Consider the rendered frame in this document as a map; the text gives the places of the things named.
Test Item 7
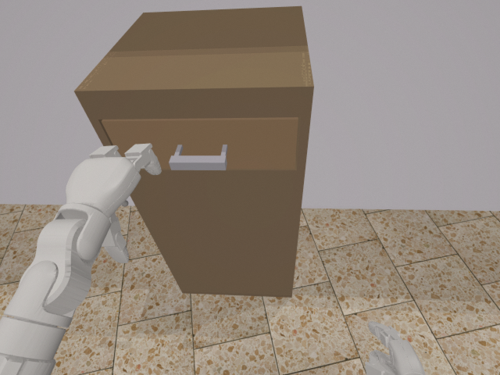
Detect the robot left hand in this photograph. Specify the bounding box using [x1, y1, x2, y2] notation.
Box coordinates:
[66, 144, 162, 263]

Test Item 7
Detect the cabinet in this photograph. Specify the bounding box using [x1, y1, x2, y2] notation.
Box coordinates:
[74, 6, 314, 298]

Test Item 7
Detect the handle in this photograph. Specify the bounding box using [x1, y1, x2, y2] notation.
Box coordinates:
[169, 145, 228, 170]

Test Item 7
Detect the drawer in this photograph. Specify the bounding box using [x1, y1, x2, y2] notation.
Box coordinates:
[102, 117, 298, 169]

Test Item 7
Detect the left robot forearm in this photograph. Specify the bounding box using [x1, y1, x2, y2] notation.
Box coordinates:
[0, 203, 111, 375]

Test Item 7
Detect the robot right hand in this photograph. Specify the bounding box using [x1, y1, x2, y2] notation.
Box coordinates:
[365, 321, 426, 375]

